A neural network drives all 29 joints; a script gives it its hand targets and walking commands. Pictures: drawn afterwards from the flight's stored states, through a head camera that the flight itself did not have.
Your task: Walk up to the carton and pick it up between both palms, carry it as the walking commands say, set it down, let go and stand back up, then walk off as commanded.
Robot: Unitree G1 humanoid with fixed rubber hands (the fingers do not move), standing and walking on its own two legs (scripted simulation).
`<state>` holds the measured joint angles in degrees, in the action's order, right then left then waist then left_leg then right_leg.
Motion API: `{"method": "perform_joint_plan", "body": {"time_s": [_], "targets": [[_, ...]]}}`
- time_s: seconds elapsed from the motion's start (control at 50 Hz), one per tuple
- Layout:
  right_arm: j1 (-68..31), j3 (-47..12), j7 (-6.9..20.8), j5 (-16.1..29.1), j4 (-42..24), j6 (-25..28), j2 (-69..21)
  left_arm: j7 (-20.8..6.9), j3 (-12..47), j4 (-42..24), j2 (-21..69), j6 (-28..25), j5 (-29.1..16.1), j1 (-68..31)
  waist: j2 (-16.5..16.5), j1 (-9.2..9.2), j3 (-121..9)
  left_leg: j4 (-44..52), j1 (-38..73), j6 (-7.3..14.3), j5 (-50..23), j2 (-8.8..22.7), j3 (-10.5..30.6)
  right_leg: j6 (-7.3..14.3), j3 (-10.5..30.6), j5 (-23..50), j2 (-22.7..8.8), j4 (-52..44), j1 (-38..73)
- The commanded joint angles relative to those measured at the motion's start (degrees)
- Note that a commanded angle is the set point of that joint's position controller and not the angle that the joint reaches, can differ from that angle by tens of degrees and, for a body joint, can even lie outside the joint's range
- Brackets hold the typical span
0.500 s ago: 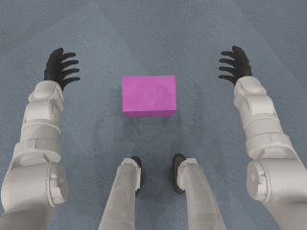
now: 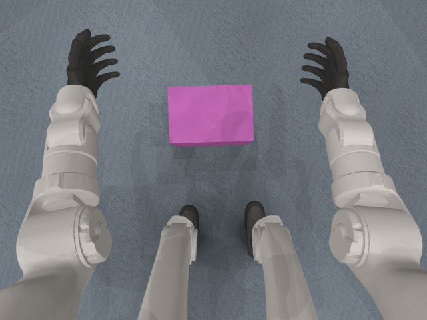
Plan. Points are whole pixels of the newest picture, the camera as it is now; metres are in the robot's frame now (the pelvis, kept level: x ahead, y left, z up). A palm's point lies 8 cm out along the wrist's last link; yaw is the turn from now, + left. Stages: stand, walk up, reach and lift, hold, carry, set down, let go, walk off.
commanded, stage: reach and lift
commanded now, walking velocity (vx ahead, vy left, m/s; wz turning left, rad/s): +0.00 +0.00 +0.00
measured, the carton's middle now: (210, 119) +0.49 +0.04 -0.53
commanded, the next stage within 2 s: none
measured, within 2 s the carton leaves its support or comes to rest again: neither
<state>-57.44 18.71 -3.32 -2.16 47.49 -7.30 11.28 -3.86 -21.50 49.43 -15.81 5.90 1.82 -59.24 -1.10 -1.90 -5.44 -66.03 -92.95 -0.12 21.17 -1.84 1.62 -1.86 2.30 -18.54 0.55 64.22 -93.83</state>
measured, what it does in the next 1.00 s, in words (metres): lowers itself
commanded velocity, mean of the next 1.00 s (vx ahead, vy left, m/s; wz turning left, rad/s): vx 0.00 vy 0.00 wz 0.00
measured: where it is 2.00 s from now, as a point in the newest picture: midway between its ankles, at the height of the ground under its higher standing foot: (221, 242)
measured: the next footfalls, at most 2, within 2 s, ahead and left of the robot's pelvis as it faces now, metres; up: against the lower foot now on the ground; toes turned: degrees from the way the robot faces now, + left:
none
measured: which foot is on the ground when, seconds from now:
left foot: down 0.00-1.00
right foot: down 0.00-1.00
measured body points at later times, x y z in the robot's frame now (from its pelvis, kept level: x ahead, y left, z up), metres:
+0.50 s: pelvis -0.05 -0.01 -0.15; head +0.31 +0.00 +0.11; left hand +0.49 +0.24 -0.29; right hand +0.51 -0.18 -0.30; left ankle +0.05 +0.11 -0.60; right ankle +0.07 -0.13 -0.60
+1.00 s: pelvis -0.07 +0.00 -0.26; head +0.31 +0.02 -0.03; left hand +0.48 +0.23 -0.44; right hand +0.49 -0.17 -0.44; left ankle +0.05 +0.11 -0.60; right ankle +0.07 -0.13 -0.60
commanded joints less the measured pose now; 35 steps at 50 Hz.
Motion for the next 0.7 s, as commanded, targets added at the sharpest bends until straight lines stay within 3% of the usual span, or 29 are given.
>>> {"method": "perform_joint_plan", "body": {"time_s": [0.0,0.02,0.04,0.06,0.08,0.1,0.14,0.18,0.2,0.22,0.24,0.26,0.28,0.3,0.32,0.36,0.38,0.4,0.42,0.46,0.48,0.5,0.52,0.54,0.58,0.6,0.64,0.66,0.68], "targets": [[-13.4,2.5,-0.2,-1.5,-6.7,2.7,7.7,0.4,-0.5,-6.3,-6.4,-2.0,0.7,-13.3,2.6,0.28,-60.0,-2.8,34.0,-2.7,-31.9,-1.5,-2.2,-1.3,-5.9,20.7,3.9,4.6,20.7],[-14.2,2.3,-0.1,-1.8,-4.1,2.6,7.0,0.7,-1.9,-5.3,-8.3,-2.0,1.5,-14.7,1.7,-0.87,-55.3,-2.8,29.0,-3.1,-33.4,-1.1,-1.5,-1.7,-6.4,22.2,4.2,6.0,17.9],[-12.7,3.1,-0.4,0.2,-5.2,2.9,6.8,1.1,-1.2,-8.4,-7.9,-2.4,1.7,-14.1,5.3,-1.72,-60.0,-4.7,35.6,-3.7,-36.1,-1.4,-1.7,-1.2,-6.5,21.3,4.3,7.4,16.6],[-15.0,3.0,-0.3,-0.4,-5.0,3.6,7.7,1.3,1.7,-9.0,-4.8,-2.4,0.0,-17.5,6.9,0.97,-58.2,-5.9,32.7,-4.3,-33.3,-1.0,-1.4,-0.7,-6.2,18.7,4.6,7.9,12.9],[-16.8,0.7,-0.3,-0.8,-5.3,2.8,6.6,1.6,-0.8,-6.7,-8.8,-2.2,0.1,-16.4,0.2,-0.59,-56.6,-7.5,25.4,-3.3,-25.9,-2.0,-2.7,-1.4,-6.6,16.8,4.3,9.2,17.0],[-16.5,3.5,-0.8,-1.4,-1.9,3.3,10.2,2.1,0.3,-4.7,-7.6,-1.6,-0.1,-17.0,0.2,1.63,-54.3,-8.8,25.5,-3.3,-26.1,-1.6,-1.6,-1.4,-7.6,15.4,4.4,11.8,11.3],[-16.1,1.6,-1.1,0.0,-1.3,1.8,8.1,2.0,-0.9,-3.8,-10.8,-1.2,1.3,-17.2,3.4,-1.36,-58.1,-10.1,22.6,-3.7,-22.2,-1.9,-3.4,-1.7,-7.3,13.0,4.6,13.8,13.5],[-21.9,-1.0,-2.2,2.4,-8.8,1.7,8.7,2.8,-0.1,-7.5,-14.0,-1.4,-1.9,-19.0,-2.7,-1.87,-68.3,-14.0,19.2,-2.9,-20.3,-1.9,-3.9,-1.8,-6.8,16.5,4.5,17.9,23.7],[-25.0,-2.2,-2.5,4.5,-11.2,1.6,9.4,3.0,3.4,-7.0,-10.7,-1.0,-3.9,-21.0,2.1,-2.04,-67.2,-15.7,16.9,-3.1,-18.1,-2.0,-5.8,-1.4,-5.8,14.7,3.9,18.3,23.2],[-23.6,-2.3,-2.9,4.0,-5.7,0.6,8.2,3.1,4.0,-7.7,-13.0,-0.8,-3.6,-22.6,-2.2,-1.74,-65.2,-15.3,12.7,-2.7,-14.4,-2.2,-5.2,-1.8,-6.8,13.4,4.9,20.7,23.3],[-26.7,-2.1,-3.1,5.3,-5.7,0.3,9.6,3.9,4.1,-5.8,-14.3,-0.4,-4.2,-25.9,0.6,-2.39,-64.5,-17.7,14.8,-3.1,-12.3,-1.8,-5.6,-2.1,-7.2,8.3,4.6,21.6,18.5],[-26.6,-3.9,-3.5,5.4,-5.1,-0.7,10.6,3.7,2.7,-5.4,-15.8,-0.1,-4.4,-24.4,-0.7,-2.97,-63.9,-18.3,9.4,-3.0,-9.8,-1.7,-6.7,-1.2,-5.6,8.1,4.2,21.1,20.9],[-30.1,-3.8,-3.8,5.9,-9.6,-0.9,13.3,3.9,2.9,-8.2,-17.6,0.3,-5.1,-27.5,-3.4,-2.33,-67.7,-19.5,10.9,-2.3,-5.9,-1.5,-5.8,-2.0,-6.9,4.2,4.2,22.7,21.2],[-32.4,-5.4,-4.6,9.0,-15.2,-1.1,11.5,4.2,4.7,-14.0,-18.7,0.4,-7.1,-30.3,-1.3,-4.04,-74.3,-20.8,13.8,-2.1,-8.5,-1.4,-6.4,-1.5,-6.2,6.7,4.3,24.7,23.6],[-30.8,-5.5,-5.5,8.6,-14.1,-1.5,13.7,4.8,4.5,-10.8,-18.7,0.7,-8.2,-27.5,-4.3,-2.05,-77.8,-22.2,12.5,-1.7,-9.4,-1.5,-6.0,-1.7,-6.3,9.9,4.0,26.3,28.5],[-32.0,-6.0,-6.2,9.0,-7.9,-3.7,12.8,4.6,3.7,-5.2,-21.7,2.1,-6.5,-31.4,-0.8,-4.64,-70.2,-24.2,7.1,-2.2,-1.7,-1.0,-7.3,-1.3,-5.4,1.6,3.3,26.3,22.0],[-28.9,-7.5,-5.7,9.6,0.3,-4.3,10.9,4.2,6.1,1.4,-17.9,3.0,-7.2,-26.6,0.2,-3.71,-61.8,-22.9,5.3,-2.2,1.5,-0.8,-6.5,-1.5,-6.1,-1.1,3.5,27.1,19.4],[-30.2,-6.8,-5.9,8.3,-1.3,-4.0,13.1,4.1,7.9,-4.0,-16.5,2.9,-9.0,-31.5,-1.6,0.84,-71.9,-24.8,11.0,-2.3,-2.5,-1.1,-4.4,-1.6,-6.9,1.8,3.8,29.1,21.9],[-31.0,-7.8,-6.1,9.9,-5.5,-3.3,12.7,4.1,7.0,-5.1,-18.1,1.9,-9.2,-29.9,-1.3,-1.40,-70.7,-28.2,7.7,-1.8,-3.9,-0.7,-6.5,-1.3,-5.4,4.5,3.2,30.6,22.2],[-32.0,-5.0,-6.5,9.0,-9.3,-1.7,15.5,4.6,8.6,-9.8,-16.9,1.1,-10.4,-32.5,2.5,-0.50,-77.6,-30.1,13.5,-2.3,-10.7,-0.8,-5.1,-0.7,-5.8,8.4,3.5,33.5,22.1],[-31.5,-7.5,-6.5,11.8,-10.0,-1.9,14.0,5.0,8.0,-10.7,-19.5,1.0,-10.3,-31.5,1.7,-1.71,-77.6,-31.2,11.4,-1.6,-8.0,-0.8,-5.9,-0.8,-5.4,9.3,3.6,34.5,25.0],[-35.0,-8.5,-7.0,11.6,-11.9,-2.1,15.7,5.3,9.3,-5.9,-19.2,1.9,-10.9,-32.2,1.4,-1.78,-80.2,-33.1,13.7,-1.5,-8.7,-0.2,-5.4,-1.2,-5.7,9.4,2.6,36.3,26.1],[-36.9,-11.2,-7.2,12.7,-5.6,-2.9,13.6,5.3,10.3,-0.4,-19.4,2.3,-12.4,-33.1,-0.4,-2.86,-73.7,-33.2,9.0,-1.0,-3.5,0.2,-5.5,-1.3,-5.3,4.1,2.4,36.2,23.3],[-37.3,-9.0,-7.3,10.4,-3.9,-2.8,15.5,5.5,10.9,1.8,-18.6,3.0,-11.4,-34.2,-0.9,-0.35,-69.2,-32.4,6.7,-1.1,-1.1,-0.1,-4.2,-1.5,-6.6,2.1,2.6,36.6,20.6],[-39.4,-7.6,-7.5,12.7,-14.1,-2.2,17.7,6.4,10.0,-13.3,-21.1,1.5,-12.6,-39.4,0.6,0.11,-85.2,-35.5,16.6,-1.7,-11.0,-0.6,-4.4,-1.0,-5.9,10.1,3.2,39.2,26.8],[-38.3,-8.3,-7.7,13.4,-15.0,-1.4,18.2,7.4,10.2,-14.4,-21.3,1.0,-13.4,-38.5,1.0,-0.15,-86.8,-37.6,18.7,-1.5,-13.9,-0.9,-4.2,-0.7,-5.4,13.0,3.6,41.2,27.1],[-38.9,-9.8,-7.5,12.8,-3.8,-2.1,16.7,7.8,12.4,-4.8,-20.4,1.9,-13.3,-41.0,0.8,0.97,-78.0,-38.3,13.2,-2.1,-7.4,-0.5,-4.4,-0.7,-6.3,7.0,2.7,41.8,22.6],[-34.7,-9.8,-6.9,12.5,5.4,-3.1,15.3,7.6,10.6,3.7,-20.2,2.7,-11.5,-35.0,0.0,-1.14,-66.6,-38.8,11.6,-2.0,-7.8,-0.6,-3.8,-0.8,-7.0,5.9,2.9,43.4,16.7],[-36.1,-8.4,-6.8,13.6,-11.7,-1.2,16.6,8.3,9.9,-8.5,-20.2,1.5,-12.7,-33.6,-0.9,-0.89,-77.7,-39.6,15.6,-1.1,-14.6,-0.7,-3.6,-0.9,-5.8,13.5,3.1,44.4,24.8]]}}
